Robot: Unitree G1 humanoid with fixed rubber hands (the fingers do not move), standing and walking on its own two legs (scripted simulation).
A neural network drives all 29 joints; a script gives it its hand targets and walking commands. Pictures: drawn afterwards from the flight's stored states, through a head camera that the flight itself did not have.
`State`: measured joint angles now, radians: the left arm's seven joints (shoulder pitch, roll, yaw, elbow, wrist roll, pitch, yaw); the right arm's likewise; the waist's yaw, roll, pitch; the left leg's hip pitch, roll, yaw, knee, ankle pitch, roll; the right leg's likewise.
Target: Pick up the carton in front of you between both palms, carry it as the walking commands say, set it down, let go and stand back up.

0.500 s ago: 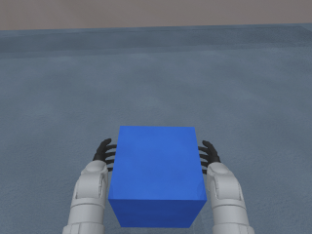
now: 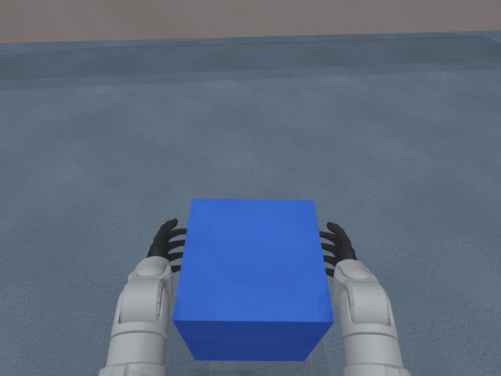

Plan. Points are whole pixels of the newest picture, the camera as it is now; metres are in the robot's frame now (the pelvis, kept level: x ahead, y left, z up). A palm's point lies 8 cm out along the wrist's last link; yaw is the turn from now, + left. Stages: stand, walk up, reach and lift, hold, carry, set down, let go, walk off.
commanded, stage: hold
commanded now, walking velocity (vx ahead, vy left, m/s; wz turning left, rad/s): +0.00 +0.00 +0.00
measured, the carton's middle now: (251, 284) +0.30 +0.00 -0.04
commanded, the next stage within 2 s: set down in 0.48 s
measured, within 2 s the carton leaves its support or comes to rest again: neither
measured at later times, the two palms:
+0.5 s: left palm (148, 278) +0.26 +0.16 +0.05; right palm (344, 274) +0.27 -0.14 +0.05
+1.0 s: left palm (162, 282) +0.31 +0.17 -0.06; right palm (315, 274) +0.33 -0.13 -0.07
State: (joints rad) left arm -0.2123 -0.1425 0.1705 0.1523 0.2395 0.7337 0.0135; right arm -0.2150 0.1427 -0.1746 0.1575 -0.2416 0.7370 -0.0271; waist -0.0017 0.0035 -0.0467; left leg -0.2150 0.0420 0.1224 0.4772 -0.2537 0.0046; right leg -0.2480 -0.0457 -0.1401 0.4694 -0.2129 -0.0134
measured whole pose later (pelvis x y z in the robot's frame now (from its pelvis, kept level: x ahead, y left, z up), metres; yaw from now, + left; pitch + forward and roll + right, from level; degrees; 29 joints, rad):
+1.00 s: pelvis -0.03 -0.01 -0.03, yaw +3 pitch +10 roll +0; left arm -0.56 -0.20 0.52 0.55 0.42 0.31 -0.03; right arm -0.58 0.17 -0.49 0.59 -0.42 0.31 0.03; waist 0.02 0.00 0.11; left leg -0.61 -0.05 -0.07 0.73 -0.29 0.00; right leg -0.63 0.05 0.06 0.73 -0.27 -0.01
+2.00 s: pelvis -0.08 -0.01 -0.28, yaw +4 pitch +46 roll +2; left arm -1.05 -0.01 0.52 0.66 0.16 0.26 0.08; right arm -1.14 -0.07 -0.37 0.79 -0.18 0.26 -0.07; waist 0.04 -0.01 -0.06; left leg -2.02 -0.13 -0.06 1.77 -0.55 -0.06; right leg -2.05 0.13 0.07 1.77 -0.51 0.03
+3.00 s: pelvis -0.09 -0.02 -0.40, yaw +5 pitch +36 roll +2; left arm -1.33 0.14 0.38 0.90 0.01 0.19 0.13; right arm -1.46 -0.29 -0.18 1.09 0.00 0.17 -0.10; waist 0.04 0.00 0.36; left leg -2.19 -0.13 -0.02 2.21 -0.65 -0.06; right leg -2.22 0.11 0.02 2.21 -0.61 0.02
